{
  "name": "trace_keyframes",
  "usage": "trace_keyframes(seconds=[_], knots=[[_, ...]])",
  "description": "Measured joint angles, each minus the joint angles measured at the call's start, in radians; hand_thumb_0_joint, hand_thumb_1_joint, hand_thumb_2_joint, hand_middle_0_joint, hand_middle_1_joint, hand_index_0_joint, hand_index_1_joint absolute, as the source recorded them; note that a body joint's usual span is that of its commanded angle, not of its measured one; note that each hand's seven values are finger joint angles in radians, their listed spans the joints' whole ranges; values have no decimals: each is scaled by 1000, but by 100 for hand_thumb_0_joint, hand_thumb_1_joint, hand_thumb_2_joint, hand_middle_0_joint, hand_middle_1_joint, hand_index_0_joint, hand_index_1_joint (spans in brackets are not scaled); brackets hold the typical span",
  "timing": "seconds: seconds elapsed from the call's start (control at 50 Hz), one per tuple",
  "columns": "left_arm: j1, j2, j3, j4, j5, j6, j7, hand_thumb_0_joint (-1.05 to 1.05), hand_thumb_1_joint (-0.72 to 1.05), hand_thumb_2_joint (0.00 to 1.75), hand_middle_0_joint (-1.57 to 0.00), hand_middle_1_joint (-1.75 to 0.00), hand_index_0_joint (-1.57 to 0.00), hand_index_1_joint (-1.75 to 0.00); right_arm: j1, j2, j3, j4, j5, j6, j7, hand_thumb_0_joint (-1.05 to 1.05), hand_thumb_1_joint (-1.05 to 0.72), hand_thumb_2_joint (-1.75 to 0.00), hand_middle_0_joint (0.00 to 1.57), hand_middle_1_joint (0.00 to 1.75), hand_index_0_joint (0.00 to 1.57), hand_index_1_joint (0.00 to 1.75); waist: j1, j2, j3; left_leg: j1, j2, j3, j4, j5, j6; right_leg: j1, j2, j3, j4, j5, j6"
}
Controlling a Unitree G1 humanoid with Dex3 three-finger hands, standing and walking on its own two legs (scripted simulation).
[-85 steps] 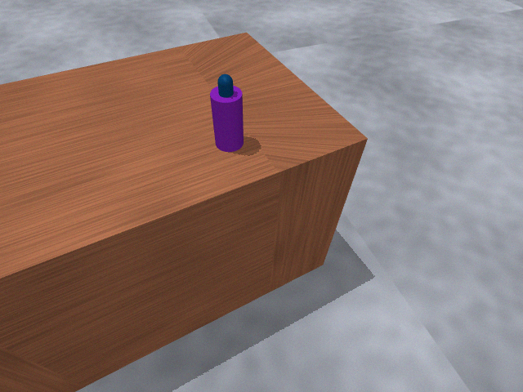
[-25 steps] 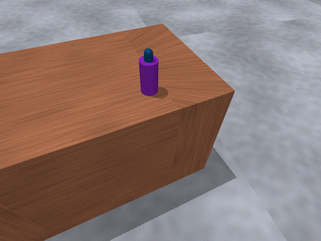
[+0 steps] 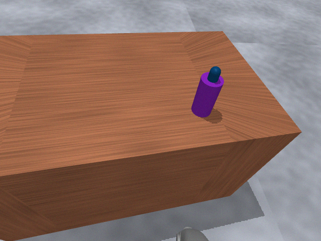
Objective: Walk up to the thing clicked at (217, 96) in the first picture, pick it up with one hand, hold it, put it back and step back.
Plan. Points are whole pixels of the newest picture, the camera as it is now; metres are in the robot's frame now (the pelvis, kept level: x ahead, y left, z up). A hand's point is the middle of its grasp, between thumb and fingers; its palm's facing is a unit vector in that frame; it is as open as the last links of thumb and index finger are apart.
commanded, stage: walk up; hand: right
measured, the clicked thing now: (208, 91) +0.57 -0.16 +0.03
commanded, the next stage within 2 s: stand in 1.82 s
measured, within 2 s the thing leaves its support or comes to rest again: neither
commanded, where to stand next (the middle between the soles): +0.07 -0.05 m, yaw +12 degrees
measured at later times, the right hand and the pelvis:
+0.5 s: hand (256, 226) +0.19 -0.29 -0.15, palm faces -0.25 +0.86 -0.45, open 7.4 cm; pelvis +0.04 -0.04 -0.02, yaw +11 degrees
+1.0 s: hand (251, 230) +0.18 -0.27 -0.14, palm faces -0.29 +0.89 -0.34, open 7.4 cm; pelvis +0.03 -0.05 +0.01, yaw +15 degrees
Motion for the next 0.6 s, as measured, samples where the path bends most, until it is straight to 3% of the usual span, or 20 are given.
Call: trace_keyframes(seconds=[0.12,0.14,0.18,0.22,0.26,0.36,0.44,0.52,0.6], knots=[[-13,-23,1,-28,-11,4,19,0,91,90,-20,-30,-20,-30,-21,-28,9,-41,6,21,-24,1,-90,-90,21,30,20,30,3,48,13,-36,18,-70,119,-93,-34,62,35,-19,-206,83,-25],[-14,-26,1,-31,-10,-3,22,0,91,90,-20,-30,-20,-30,-29,-37,9,-48,12,28,-28,1,-90,-90,21,30,20,30,9,56,12,-54,20,-79,160,-118,-38,86,43,-22,-248,100,-18],[-31,-46,-4,-33,-5,-10,28,0,91,90,-20,-30,-20,-30,-72,-53,3,-48,23,48,-42,1,-90,-90,21,30,20,30,11,87,30,-112,22,-100,292,-179,-11,80,51,-47,-209,64,16],[-51,-63,-19,-36,-7,-10,29,0,91,90,-20,-30,-20,-30,-112,-60,-1,-42,27,61,-53,1,-90,-90,21,30,20,30,18,89,45,-172,-5,-84,451,-272,2,81,32,-60,-191,46,17],[-65,-83,-35,-40,-6,-14,32,0,91,90,-20,-30,-20,-30,-141,-72,-3,-37,30,61,-51,1,-90,-90,21,30,20,30,29,95,52,-205,-13,-54,526,-278,7,92,20,-69,-206,49,16],[-72,-82,-55,-46,2,-24,38,0,90,90,-20,-30,-20,-30,-176,-72,-5,-30,26,52,-28,1,-91,-90,21,30,20,30,46,79,43,-170,0,17,351,-235,3,91,-4,-95,-209,41,11],[-77,-46,-52,-33,-18,-14,44,0,90,90,-20,-30,-21,-30,-188,-50,-4,-13,9,43,-22,1,-90,-90,21,30,20,30,48,29,46,-94,-29,44,158,-70,18,66,-43,-96,-121,-8,24],[-82,-37,-43,15,-32,15,58,0,91,90,-20,-30,-20,-30,-190,-34,14,-1,3,42,-15,1,-90,-90,21,30,20,30,35,39,35,-107,-17,7,185,-91,22,58,28,-27,-8,-182,3],[-76,-32,-39,46,-39,-2,61,1,91,90,-20,-30,-20,-30,-204,-23,28,18,11,46,-20,1,-90,-90,21,30,20,30,37,54,24,-111,-3,-18,169,-76,6,123,45,-19,-109,-128,-3]])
